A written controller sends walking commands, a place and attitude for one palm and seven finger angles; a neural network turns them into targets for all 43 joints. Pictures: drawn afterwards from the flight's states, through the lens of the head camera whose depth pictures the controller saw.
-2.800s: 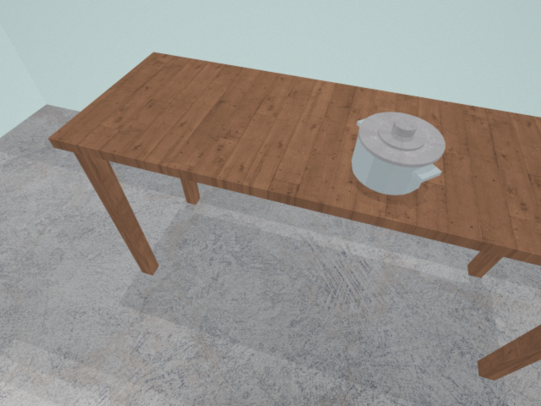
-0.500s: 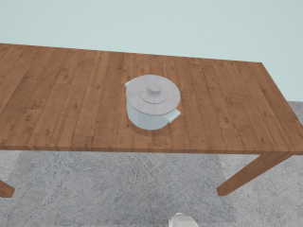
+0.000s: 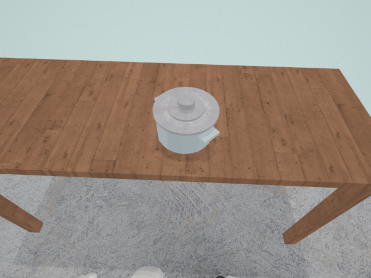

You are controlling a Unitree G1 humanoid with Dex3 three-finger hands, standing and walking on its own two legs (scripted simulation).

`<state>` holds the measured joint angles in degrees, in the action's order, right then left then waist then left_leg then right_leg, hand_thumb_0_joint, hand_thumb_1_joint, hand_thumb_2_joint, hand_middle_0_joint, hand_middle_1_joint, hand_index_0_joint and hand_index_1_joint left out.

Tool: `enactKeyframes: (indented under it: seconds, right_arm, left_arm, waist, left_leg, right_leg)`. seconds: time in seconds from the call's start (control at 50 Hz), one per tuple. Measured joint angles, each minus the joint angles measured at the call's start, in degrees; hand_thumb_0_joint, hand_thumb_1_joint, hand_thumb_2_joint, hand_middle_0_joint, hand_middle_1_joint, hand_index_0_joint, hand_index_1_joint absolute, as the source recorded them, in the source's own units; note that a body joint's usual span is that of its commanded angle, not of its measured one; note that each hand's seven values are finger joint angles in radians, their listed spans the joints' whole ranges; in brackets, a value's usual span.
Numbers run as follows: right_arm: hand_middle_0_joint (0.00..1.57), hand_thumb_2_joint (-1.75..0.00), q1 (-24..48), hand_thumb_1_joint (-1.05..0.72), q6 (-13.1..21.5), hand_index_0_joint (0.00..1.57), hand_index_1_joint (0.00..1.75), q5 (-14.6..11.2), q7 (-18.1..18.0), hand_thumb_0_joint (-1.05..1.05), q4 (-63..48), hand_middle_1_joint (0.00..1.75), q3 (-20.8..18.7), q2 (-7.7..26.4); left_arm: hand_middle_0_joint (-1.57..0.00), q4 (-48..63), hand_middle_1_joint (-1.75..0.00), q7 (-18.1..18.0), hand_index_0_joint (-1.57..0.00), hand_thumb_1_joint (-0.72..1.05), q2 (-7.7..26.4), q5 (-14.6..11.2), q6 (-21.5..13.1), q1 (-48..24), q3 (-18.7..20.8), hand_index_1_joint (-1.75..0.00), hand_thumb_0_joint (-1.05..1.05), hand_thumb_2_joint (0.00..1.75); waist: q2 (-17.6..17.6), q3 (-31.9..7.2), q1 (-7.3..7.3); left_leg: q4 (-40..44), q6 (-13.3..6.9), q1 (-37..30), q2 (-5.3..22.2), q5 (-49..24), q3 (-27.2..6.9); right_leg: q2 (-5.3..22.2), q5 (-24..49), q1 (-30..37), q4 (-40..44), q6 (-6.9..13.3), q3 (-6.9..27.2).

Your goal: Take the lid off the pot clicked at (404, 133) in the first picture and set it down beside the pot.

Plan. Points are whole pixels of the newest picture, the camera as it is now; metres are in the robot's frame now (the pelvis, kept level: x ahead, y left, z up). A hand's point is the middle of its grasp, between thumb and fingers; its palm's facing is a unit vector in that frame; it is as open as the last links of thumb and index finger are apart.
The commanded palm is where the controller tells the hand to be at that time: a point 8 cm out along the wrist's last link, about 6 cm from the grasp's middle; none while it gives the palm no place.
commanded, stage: come to a stop and stand still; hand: left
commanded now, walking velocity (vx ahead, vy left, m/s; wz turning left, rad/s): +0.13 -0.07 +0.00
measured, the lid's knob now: (186, 101) +0.51 +0.05 +0.08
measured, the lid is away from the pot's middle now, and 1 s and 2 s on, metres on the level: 0.00 0.00 0.00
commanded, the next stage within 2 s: look again from close up in 0.60 s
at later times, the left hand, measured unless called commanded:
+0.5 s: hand out of the picture -0.03 +0.25 -0.17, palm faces +0.00 -0.99 -0.12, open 7.4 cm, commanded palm none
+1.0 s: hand out of the picture +0.05 +0.18 -0.16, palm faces +0.06 -0.97 -0.23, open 7.2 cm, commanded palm none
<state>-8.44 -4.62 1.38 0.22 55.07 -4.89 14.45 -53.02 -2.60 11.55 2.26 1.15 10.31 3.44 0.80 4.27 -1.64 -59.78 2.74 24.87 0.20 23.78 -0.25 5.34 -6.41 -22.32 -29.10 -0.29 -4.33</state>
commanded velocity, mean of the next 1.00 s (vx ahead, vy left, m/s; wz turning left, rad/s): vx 0.04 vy -0.07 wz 0.00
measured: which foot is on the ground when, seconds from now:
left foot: up 0.00-0.08, down 0.10-1.00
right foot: down 0.00-0.10, up 0.12-0.72, down 0.74-1.00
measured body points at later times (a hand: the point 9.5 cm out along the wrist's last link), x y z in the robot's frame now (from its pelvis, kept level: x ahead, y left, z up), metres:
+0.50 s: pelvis -0.02 +0.07 +0.02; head +0.00 +0.11 +0.47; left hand -0.03 +0.30 -0.16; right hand -0.07 -0.13 -0.12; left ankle -0.04 +0.13 -0.73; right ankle -0.06 -0.08 -0.67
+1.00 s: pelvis +0.00 +0.00 +0.00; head +0.02 -0.01 +0.45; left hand +0.05 +0.23 -0.14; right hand +0.03 -0.23 -0.16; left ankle -0.04 +0.13 -0.73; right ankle -0.04 -0.09 -0.73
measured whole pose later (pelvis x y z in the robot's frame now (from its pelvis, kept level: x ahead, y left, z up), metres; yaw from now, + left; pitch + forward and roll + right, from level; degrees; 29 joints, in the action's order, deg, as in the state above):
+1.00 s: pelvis +0.00 +0.00 +0.00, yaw +0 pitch +0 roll +0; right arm -12.9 -0.6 0.8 -1.8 62.1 -2.8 10.1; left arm -56.7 -3.3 8.4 0.1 -2.4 14.4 0.5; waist -1.8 1.6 0.2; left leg -31.4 0.6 11.5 1.9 19.0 0.6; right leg -0.7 -19.1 -9.6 -28.4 1.6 -4.3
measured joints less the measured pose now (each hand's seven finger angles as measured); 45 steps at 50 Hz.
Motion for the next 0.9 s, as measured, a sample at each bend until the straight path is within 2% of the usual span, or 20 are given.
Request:
enactKeyframes:
  seconds: [0.08, 0.1, 0.12, 0.16, 0.2, 0.24, 0.3, 0.34, 0.48, 0.6, 0.66, 0.7, 0.74, 0.76, 0.8, 0.84, 0.9]
  right_arm:
    - [0.20, -0.90, -2.04, -0.91, 1.76, 0.19, 0.30, -0.49, 0.53, 0.00, -0.71, 0.30, 0.95, -1.13]
    - [0.20, -0.90, -2.93, -0.91, 2.36, 0.19, 0.30, -0.47, 0.45, 0.00, -0.83, 0.30, 1.24, -1.50]
    - [0.20, -0.90, -3.56, -0.91, 2.74, 0.19, 0.30, -0.25, 0.28, 0.00, -0.50, 0.30, 1.50, -2.53]
    - [0.20, -0.90, -5.83, -0.91, 2.83, 0.19, 0.30, 0.24, -0.15, 0.00, -0.13, 0.30, 2.60, -4.34]
    - [0.20, -0.90, -8.31, -0.91, 2.95, 0.19, 0.30, 0.39, -0.71, 0.00, 1.02, 0.30, 3.56, -5.90]
    - [0.20, -0.90, -10.21, -0.91, 3.15, 0.20, 0.30, 0.20, -1.06, 0.00, 2.50, 0.30, 4.37, -7.29]
    - [0.21, -0.90, -11.73, -0.92, 3.55, 0.20, 0.30, -0.06, -1.56, 0.01, 4.29, 0.30, 4.95, -8.72]
    - [0.21, -0.90, -12.34, -0.92, 4.15, 0.20, 0.30, -0.23, -1.96, 0.01, 4.79, 0.30, 5.02, -9.44]
    - [0.21, -0.90, -13.80, -0.91, 5.68, 0.20, 0.30, 0.01, -3.35, 0.01, 6.13, 0.30, 4.88, -10.70]
    - [0.21, -0.90, -14.77, -0.91, 5.39, 0.20, 0.30, 0.26, -3.57, 0.00, 8.30, 0.30, 4.38, -10.30]
    - [0.21, -0.90, -15.28, -0.91, 5.24, 0.20, 0.30, 0.25, -3.47, 0.00, 9.43, 0.30, 4.22, -10.01]
    - [0.21, -0.90, -15.67, -0.91, 5.17, 0.20, 0.30, 0.04, -3.39, 0.00, 10.16, 0.30, 4.15, -9.87]
    - [0.21, -0.90, -16.10, -0.91, 5.03, 0.20, 0.30, -0.10, -2.80, 0.00, 9.69, 0.30, 4.00, -10.11]
    - [0.21, -0.90, -15.73, -0.91, 5.12, 0.20, 0.30, -0.31, -2.39, 0.00, 9.64, 0.30, 3.78, -9.97]
    - [0.21, -0.90, -14.36, -0.91, 5.22, 0.20, 0.30, -0.79, -1.81, 0.01, 9.15, 0.30, 3.36, -9.28]
    - [0.21, -0.90, -12.78, -0.91, 5.41, 0.20, 0.30, -0.79, -1.54, 0.01, 8.46, 0.30, 3.16, -8.73]
    - [0.21, -0.90, -9.55, -0.91, 5.22, 0.20, 0.30, -0.47, -1.73, 0.01, 7.82, 0.30, 3.08, -7.88]
  left_arm:
    - [-0.20, -0.77, -0.30, 0.52, -0.21, 0.91, 1.88, 0.31, 1.45, 2.46, 0.24, -0.30, 0.00, 0.90]
    - [-0.20, -1.14, -0.30, 0.59, -0.21, 0.91, 2.22, 0.10, 1.81, 3.02, 0.24, -0.30, 0.00, 0.90]
    - [-0.20, -1.77, -0.30, 0.60, -0.21, 0.91, 2.77, -0.24, 2.21, 3.42, 0.39, -0.30, 0.00, 0.90]
    - [-0.20, -3.15, -0.30, 0.59, -0.20, 0.91, 3.10, -0.61, 2.95, 4.84, 0.51, -0.30, 0.00, 0.90]
    - [-0.20, -4.25, -0.30, 1.03, -0.20, 0.91, 2.87, -0.49, 3.07, 5.89, 0.57, -0.30, 0.01, 0.90]
    - [-0.20, -4.64, -0.30, 1.61, -0.20, 0.91, 2.51, -0.54, 2.35, 6.81, 0.63, -0.30, 0.01, 0.90]
    - [-0.20, -5.26, -0.30, 2.03, -0.20, 0.91, 1.82, -0.70, 1.42, 8.40, 0.53, -0.30, 0.01, 0.90]
    - [-0.20, -6.04, -0.30, 2.14, -0.20, 0.91, 1.34, -0.73, 1.45, 9.31, 0.42, -0.30, 0.00, 0.90]
    - [-0.20, -7.71, -0.30, 2.27, -0.20, 0.91, -0.32, -0.82, 2.51, 8.55, 0.04, -0.30, 0.01, 0.90]
    - [-0.20, -7.68, -0.30, 1.78, -0.20, 0.92, -1.33, -0.97, 2.12, 4.51, -0.40, -0.30, 0.01, 0.90]
    - [-0.20, -7.57, -0.30, 1.56, -0.20, 0.93, -1.06, -1.37, 1.37, 2.25, -0.49, -0.30, 0.01, 0.90]
    - [-0.20, -7.41, -0.30, 1.42, -0.20, 0.93, -1.10, -1.60, 0.53, 1.03, -0.66, -0.30, 0.01, 0.90]
    - [-0.20, -5.24, -0.30, 0.85, -0.20, 0.93, -0.43, -1.65, -0.73, 1.56, -1.62, -0.30, 0.01, 0.90]
    - [-0.20, -4.64, -0.30, 0.60, -0.20, 0.93, -0.41, -1.63, -1.40, 1.80, -1.93, -0.30, 0.01, 0.90]
    - [-0.20, -4.12, -0.30, 0.36, -0.20, 0.92, -1.11, -1.55, -2.11, 2.06, -2.91, -0.30, 0.01, 0.90]
    - [-0.20, -3.64, -0.30, 0.26, -0.20, 0.92, -1.96, -1.83, -2.69, 2.45, -3.53, -0.30, 0.00, 0.90]
    - [-0.20, -3.41, -0.30, -0.31, -0.20, 0.93, -2.79, -2.30, -3.41, 2.77, -3.40, -0.30, 0.00, 0.90]
  waist:
    - [1.69, -3.08, -0.67]
    - [1.82, -3.84, -0.45]
    - [2.92, -4.04, -0.29]
    - [3.50, -5.37, 0.44]
    - [3.21, -6.64, 1.13]
    - [3.05, -7.21, 1.09]
    - [3.27, -7.21, 0.89]
    - [3.53, -6.92, 1.27]
    - [3.24, -4.65, 3.32]
    - [1.94, -3.52, 4.89]
    - [1.39, -3.59, 5.45]
    - [1.31, -3.88, 5.34]
    - [2.98, -4.35, 4.26]
    - [3.08, -4.61, 3.91]
    - [1.44, -4.55, 4.19]
    - [0.03, -4.52, 4.45]
    - [-1.35, -4.03, 3.75]
  left_leg:
    - [19.68, -1.80, -9.52, 0.41, -0.67, 2.29]
    - [24.48, -3.33, -11.77, 0.20, -1.26, 2.51]
    - [25.19, -4.76, -12.20, -0.41, -1.86, 3.03]
    - [26.21, -5.49, -12.80, -0.48, -3.05, 3.34]
    - [29.70, -5.54, -14.00, -0.44, -5.30, 2.73]
    - [33.29, -5.86, -14.97, -0.64, -7.63, 2.21]
    - [37.12, -6.62, -15.77, -1.33, -9.92, 2.45]
    - [38.63, -7.06, -15.88, -1.88, -10.75, 2.93]
    - [40.80, -7.70, -15.33, -2.12, -12.04, 3.69]
    - [40.22, -7.02, -15.20, -0.84, -11.47, 3.48]
    - [38.83, -6.36, -15.00, -0.48, -10.45, 3.11]
    - [37.15, -5.74, -14.73, -0.59, -9.30, 3.04]
    - [35.32, -5.08, -14.60, -1.61, -7.71, 4.57]
    - [33.83, -4.69, -13.99, -1.49, -6.69, 5.06]
    - [32.25, -4.03, -13.55, -0.27, -5.70, 4.50]
    - [31.40, -3.43, -13.21, 0.40, -5.21, 3.35]
    - [30.36, -2.57, -13.20, 1.14, -4.72, 2.01]
  right_leg:
    - [0.45, 0.84, -1.07, -0.30, -1.39, 0.67]
    - [0.42, -0.61, -1.86, -1.62, -1.81, 0.74]
    - [0.39, -5.55, -2.69, -4.05, -1.98, 2.00]
    - [-1.92, -13.24, -4.41, -10.99, -1.88, 4.91]
    - [-4.43, -13.00, -5.83, -19.17, -1.77, 6.98]
    - [-6.04, -10.96, -6.56, -25.66, -1.72, 7.77]
    - [-6.93, -9.07, -6.09, -30.13, -2.02, 7.90]
    - [-6.86, -9.05, -5.23, -30.63, -2.08, 7.74]
    - [-5.43, -13.21, -1.91, -24.61, -1.89, 6.56]
    - [-4.27, -16.50, 1.85, -14.61, -1.12, 4.67]
    - [-4.08, -15.45, 4.89, -8.00, -0.58, 3.77]
    - [-3.88, -10.63, 7.92, -1.55, -0.36, 3.22]
    - [-3.06, -8.16, 9.90, 1.53, 0.63, 3.79]
    - [-3.04, -10.74, 10.08, 1.69, 0.36, 4.05]
    - [-4.14, -12.06, 10.15, 1.01, 0.07, 3.45]
    - [-4.77, -11.76, 10.46, 0.91, 0.41, 2.30]
    - [-5.50, -12.27, 11.33, 0.89, 1.25, 1.00]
